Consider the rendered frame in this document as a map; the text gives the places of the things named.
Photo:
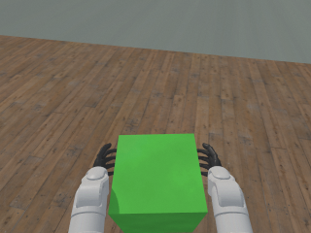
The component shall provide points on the right robot hand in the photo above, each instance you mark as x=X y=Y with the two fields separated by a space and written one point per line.
x=212 y=158

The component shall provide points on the left robot forearm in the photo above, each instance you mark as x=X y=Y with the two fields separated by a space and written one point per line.
x=90 y=202

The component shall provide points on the left robot hand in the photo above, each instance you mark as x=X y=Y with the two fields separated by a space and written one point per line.
x=101 y=158

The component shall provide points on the right robot forearm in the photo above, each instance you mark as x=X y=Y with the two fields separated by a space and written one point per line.
x=228 y=201

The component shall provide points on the carton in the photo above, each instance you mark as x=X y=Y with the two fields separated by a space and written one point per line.
x=157 y=185

